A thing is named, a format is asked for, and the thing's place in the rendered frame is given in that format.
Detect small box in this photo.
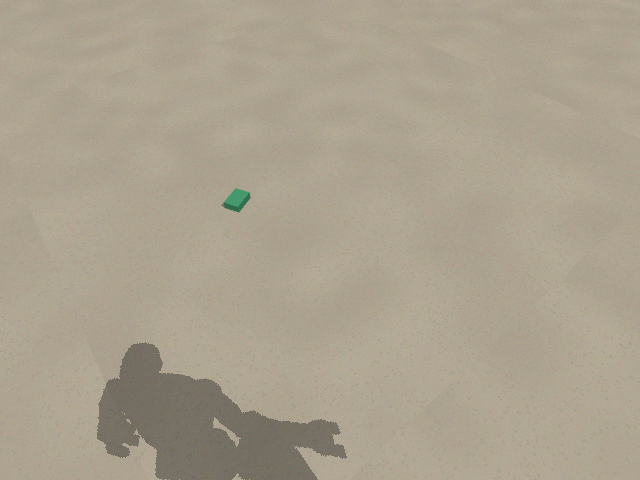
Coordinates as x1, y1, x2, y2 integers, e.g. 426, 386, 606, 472
224, 188, 250, 212

